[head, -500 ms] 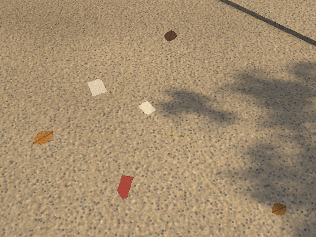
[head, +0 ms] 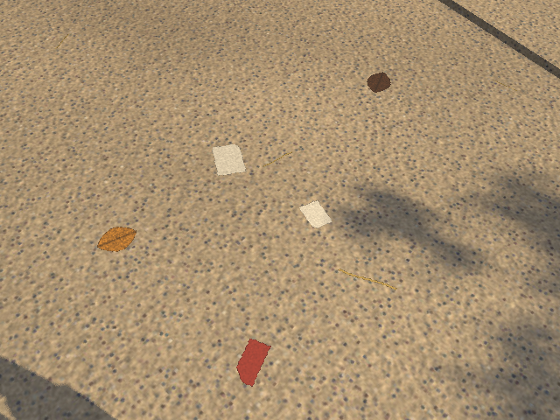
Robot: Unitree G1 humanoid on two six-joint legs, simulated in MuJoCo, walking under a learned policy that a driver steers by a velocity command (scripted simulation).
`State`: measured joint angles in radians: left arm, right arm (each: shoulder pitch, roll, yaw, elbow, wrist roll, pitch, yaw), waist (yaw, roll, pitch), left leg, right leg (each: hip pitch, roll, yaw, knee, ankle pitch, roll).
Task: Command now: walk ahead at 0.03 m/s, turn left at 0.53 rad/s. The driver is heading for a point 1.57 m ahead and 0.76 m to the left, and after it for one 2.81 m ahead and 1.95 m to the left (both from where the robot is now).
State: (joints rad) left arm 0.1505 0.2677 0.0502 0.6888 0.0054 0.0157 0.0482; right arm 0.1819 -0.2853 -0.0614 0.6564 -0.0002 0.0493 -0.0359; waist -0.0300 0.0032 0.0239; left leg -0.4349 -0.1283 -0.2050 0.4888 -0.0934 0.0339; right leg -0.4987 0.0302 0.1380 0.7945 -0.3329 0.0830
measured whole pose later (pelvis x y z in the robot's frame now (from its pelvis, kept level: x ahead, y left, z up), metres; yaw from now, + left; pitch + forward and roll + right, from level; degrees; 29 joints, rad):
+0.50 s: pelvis +0.00 -0.02 +0.01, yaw +18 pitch +1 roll +1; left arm 0.18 0.28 0.07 0.69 0.00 0.02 0.04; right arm 0.16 -0.28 -0.07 0.59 0.02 0.07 0.01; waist 0.03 -0.02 0.04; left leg -0.40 0.01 0.02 0.78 -0.33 -0.03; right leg -0.27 -0.11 -0.12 0.52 -0.26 0.02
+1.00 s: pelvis +0.03 -0.02 +0.01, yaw +36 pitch +1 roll +1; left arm 0.11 0.24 0.06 0.69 0.03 -0.02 -0.01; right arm 0.19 -0.31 -0.10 0.62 0.02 0.05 -0.04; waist -0.03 0.05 0.02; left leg -0.55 -0.11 -0.16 1.16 -0.47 -0.03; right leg -0.29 0.02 0.00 0.48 -0.21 -0.03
